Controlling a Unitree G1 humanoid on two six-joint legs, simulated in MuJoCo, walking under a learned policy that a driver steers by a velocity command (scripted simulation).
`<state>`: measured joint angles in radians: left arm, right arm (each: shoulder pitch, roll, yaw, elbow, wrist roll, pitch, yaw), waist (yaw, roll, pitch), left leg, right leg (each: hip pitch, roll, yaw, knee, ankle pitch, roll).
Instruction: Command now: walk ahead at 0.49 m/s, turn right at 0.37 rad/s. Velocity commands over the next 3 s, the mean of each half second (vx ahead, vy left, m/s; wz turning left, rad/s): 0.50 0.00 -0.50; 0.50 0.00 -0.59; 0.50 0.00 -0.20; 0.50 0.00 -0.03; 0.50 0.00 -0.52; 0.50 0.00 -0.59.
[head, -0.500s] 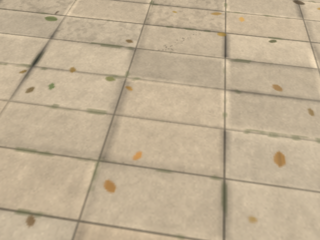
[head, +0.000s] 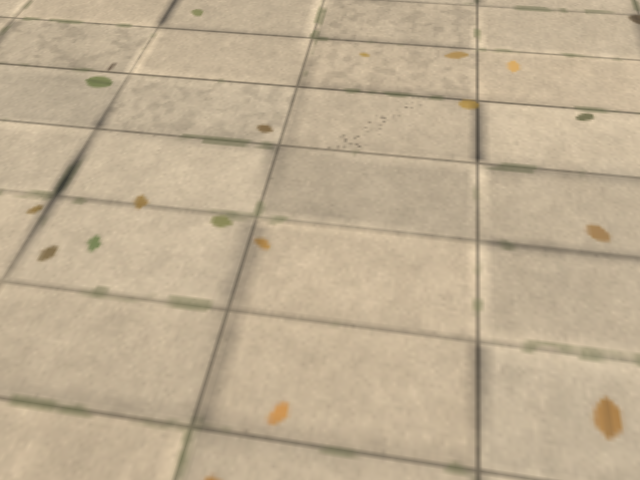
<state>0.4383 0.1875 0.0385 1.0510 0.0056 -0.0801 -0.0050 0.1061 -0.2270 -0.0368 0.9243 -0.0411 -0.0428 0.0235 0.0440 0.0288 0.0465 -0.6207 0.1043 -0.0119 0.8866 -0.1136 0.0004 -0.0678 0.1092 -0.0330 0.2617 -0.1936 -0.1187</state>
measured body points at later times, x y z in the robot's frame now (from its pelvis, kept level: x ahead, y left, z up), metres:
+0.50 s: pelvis +0.28 +0.03 +0.00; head +0.30 +0.04 +0.45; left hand +0.46 +0.26 -0.13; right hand +0.24 -0.24 -0.13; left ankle +0.29 +0.12 -0.75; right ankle +0.28 -0.11 -0.66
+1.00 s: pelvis +0.50 -0.12 +0.00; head +0.52 -0.15 +0.44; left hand +0.70 +0.08 -0.13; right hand +0.46 -0.40 -0.13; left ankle +0.63 +0.01 -0.67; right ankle +0.47 -0.15 -0.75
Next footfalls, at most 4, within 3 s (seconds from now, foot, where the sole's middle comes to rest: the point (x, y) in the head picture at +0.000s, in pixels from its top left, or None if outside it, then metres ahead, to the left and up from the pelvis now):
0.24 left None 0.33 0.12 -0.78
0.76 right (440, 472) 0.51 -0.17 -0.78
1.32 left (462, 325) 0.86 -0.25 -0.78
1.84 right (581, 292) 0.96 -0.55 -0.78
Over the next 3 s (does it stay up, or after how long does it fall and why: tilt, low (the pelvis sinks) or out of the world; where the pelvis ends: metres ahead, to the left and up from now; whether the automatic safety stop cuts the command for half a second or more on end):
stays up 1.25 -0.87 -0.03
